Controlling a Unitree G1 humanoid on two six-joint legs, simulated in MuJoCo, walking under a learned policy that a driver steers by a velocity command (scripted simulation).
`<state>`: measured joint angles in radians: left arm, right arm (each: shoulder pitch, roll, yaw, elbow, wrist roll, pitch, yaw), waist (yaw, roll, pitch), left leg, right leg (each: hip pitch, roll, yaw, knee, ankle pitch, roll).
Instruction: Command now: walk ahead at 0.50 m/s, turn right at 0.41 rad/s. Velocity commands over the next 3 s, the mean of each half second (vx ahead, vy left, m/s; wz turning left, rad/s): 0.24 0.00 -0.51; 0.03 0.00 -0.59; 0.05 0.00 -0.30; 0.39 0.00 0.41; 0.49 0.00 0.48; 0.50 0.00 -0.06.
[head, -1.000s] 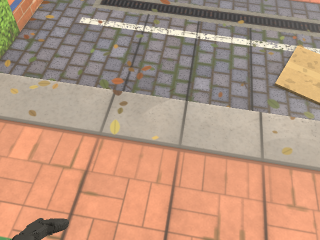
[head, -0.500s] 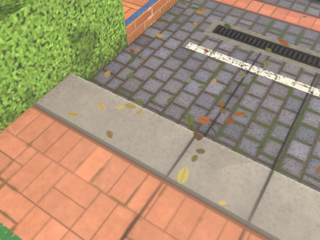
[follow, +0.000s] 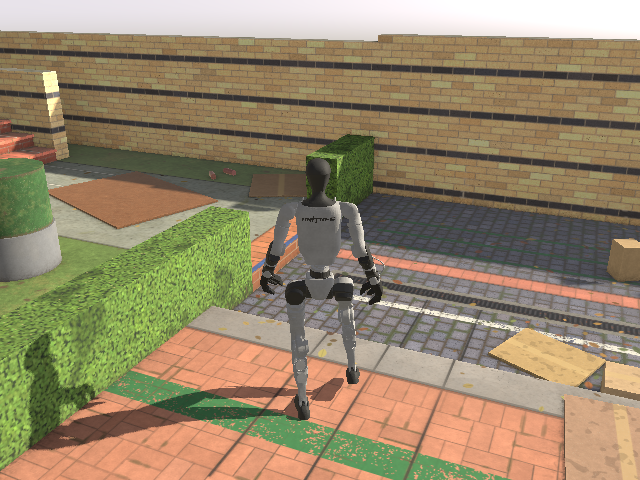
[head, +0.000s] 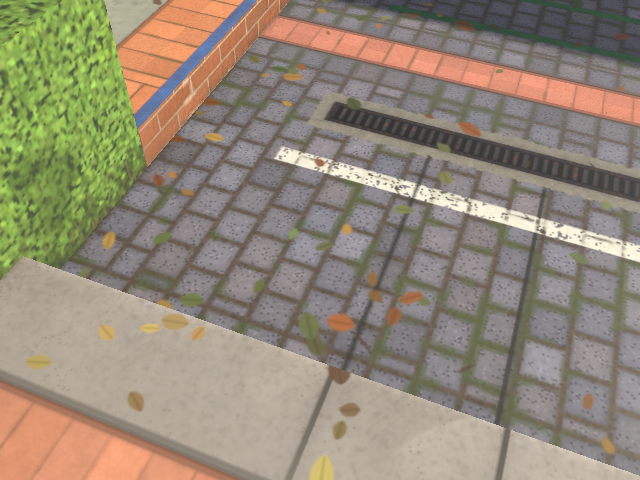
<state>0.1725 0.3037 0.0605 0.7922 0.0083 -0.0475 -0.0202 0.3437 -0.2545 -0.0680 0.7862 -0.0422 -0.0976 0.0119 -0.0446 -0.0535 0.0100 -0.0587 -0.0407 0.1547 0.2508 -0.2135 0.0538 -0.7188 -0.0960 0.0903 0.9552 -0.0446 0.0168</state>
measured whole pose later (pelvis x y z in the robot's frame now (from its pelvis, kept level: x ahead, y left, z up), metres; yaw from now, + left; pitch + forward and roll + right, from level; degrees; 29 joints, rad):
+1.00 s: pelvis +0.29 -0.02 +0.01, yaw -35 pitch +3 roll -1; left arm 0.20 0.30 0.04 0.70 0.05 -0.04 -0.07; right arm 0.21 -0.30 -0.05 0.66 -0.04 -0.09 -0.03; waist -0.04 -0.02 -0.02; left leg -0.14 0.03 0.20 0.25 -0.17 0.05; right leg -0.43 -0.07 -0.04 0.82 -0.34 0.09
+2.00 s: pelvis +0.51 -0.13 -0.02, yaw -26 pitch +1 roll +1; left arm 0.24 0.25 -0.02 0.80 0.10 -0.10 -0.01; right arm 0.35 -0.24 -0.02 0.82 -0.05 -0.15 0.07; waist -0.03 -0.02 0.01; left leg -0.33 -0.13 -0.02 0.58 -0.26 0.11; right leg -0.49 -0.05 0.05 1.27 -0.39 -0.03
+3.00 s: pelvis +1.09 -0.28 -0.16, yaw -17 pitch +2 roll +0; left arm 0.28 0.28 0.08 0.88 -0.03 -0.04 0.02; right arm 0.23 -0.22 -0.06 0.79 -0.01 -0.08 0.01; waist 0.00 -0.04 -0.02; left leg -0.25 -0.02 0.09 0.39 -0.18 0.05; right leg -0.63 -0.07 0.06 1.13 -0.24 -0.01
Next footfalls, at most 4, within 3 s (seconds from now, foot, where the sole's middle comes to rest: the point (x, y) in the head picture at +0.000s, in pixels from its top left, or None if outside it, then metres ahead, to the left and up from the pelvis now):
0.22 right None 0.32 -0.17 -0.78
0.66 left None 0.35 0.05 -0.78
1.18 right None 0.22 -0.17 -0.78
1.82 left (360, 432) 0.60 -0.10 -0.78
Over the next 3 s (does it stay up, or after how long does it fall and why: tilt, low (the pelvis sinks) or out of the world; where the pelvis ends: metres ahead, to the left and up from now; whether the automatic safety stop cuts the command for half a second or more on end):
stays up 1.09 -0.28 -0.16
